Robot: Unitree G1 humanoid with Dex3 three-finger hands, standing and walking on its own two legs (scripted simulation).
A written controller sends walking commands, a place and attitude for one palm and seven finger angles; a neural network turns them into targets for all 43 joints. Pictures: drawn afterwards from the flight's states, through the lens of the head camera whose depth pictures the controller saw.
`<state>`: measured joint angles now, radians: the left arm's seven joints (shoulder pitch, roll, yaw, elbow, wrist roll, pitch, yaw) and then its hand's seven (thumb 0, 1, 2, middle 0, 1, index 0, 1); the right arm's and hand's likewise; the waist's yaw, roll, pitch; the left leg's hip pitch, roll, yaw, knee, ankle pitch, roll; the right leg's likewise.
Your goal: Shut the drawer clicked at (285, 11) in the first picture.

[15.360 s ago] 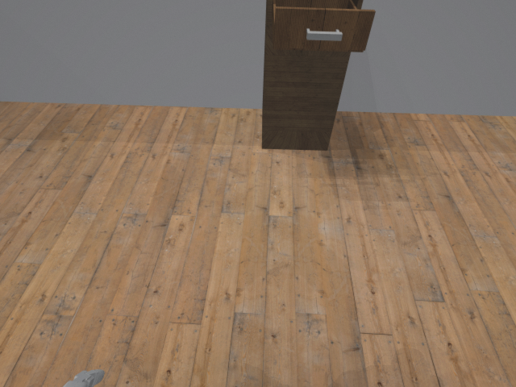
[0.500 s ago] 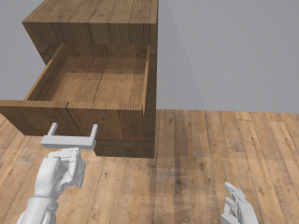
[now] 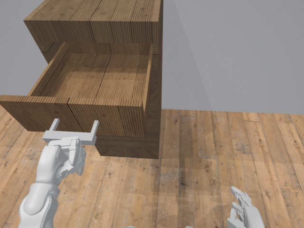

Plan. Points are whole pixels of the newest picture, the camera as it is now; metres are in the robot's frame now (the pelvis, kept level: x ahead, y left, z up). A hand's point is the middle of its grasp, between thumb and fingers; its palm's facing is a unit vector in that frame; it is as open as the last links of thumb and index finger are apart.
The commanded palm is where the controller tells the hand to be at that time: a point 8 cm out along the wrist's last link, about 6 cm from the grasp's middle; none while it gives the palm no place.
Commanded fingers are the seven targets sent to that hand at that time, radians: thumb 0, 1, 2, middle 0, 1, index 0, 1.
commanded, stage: push the drawer shut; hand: left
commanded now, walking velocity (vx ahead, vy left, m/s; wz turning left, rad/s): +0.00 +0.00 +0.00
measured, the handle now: (73, 130) +0.34 +0.23 +0.07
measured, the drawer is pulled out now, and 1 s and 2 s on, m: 0.26 0.13 0.01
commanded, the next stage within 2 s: none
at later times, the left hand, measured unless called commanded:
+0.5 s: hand (86, 133) +0.33 +0.19 +0.07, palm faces -0.02 -1.00 -0.05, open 3.1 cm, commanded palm +0.32 +0.25 +0.07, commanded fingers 0.00 0.90 0.90 -1.40 -1.60 -1.40 -1.60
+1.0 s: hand (92, 114) +0.39 +0.19 +0.07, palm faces -0.03 -1.00 -0.04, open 2.9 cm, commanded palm +0.38 +0.25 +0.07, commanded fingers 0.00 0.90 0.90 -1.40 -1.60 -1.40 -1.60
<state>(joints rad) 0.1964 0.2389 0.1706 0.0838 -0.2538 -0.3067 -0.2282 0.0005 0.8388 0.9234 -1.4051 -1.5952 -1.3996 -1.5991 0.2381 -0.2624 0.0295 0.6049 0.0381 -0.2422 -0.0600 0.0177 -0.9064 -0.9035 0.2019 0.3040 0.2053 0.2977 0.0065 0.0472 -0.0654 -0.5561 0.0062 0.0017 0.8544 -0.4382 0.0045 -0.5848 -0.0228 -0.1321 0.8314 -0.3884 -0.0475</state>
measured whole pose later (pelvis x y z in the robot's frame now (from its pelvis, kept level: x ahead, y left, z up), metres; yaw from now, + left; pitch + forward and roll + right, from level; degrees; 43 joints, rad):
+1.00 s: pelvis -0.01 +0.01 +0.00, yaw -2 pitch +11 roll +0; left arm -0.43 0.33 0.27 0.72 -0.20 -0.34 -0.25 -0.02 0.76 0.88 -1.40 -1.60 -1.40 -1.60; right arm 0.29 -0.26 0.04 0.64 0.03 -0.10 -0.05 0.01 -0.91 -0.90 0.20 0.30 0.21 0.30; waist -0.05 0.01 -0.05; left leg -0.60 0.01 0.04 0.82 -0.41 0.03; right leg -0.64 -0.02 -0.09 0.79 -0.34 -0.03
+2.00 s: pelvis -0.01 +0.02 -0.01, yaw -4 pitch +19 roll -2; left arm -0.91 0.54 0.43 1.20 -0.07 -0.39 -0.23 0.01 0.76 0.88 -1.40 -1.60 -1.40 -1.60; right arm 0.40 -0.28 0.04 0.64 -0.01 0.02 -0.01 0.01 -0.91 -0.90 0.20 0.30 0.21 0.30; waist -0.18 0.01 -0.08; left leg -0.82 0.03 0.05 0.92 -0.44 0.03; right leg -0.85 0.01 -0.08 0.85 -0.34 -0.02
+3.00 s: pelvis -0.02 +0.03 -0.02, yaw -2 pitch +22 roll -4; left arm -1.10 0.60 0.36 1.31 -0.04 -0.35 -0.18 0.00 0.57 0.90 -1.40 -1.60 -1.40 -1.60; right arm 0.46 -0.29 0.07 0.67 -0.05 -0.01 0.00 0.01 -0.91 -0.90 0.20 0.30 0.21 0.30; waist -0.22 0.02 -0.08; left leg -0.96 0.02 0.00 1.00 -0.43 0.05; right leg -0.95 -0.01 -0.13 0.88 -0.32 -0.02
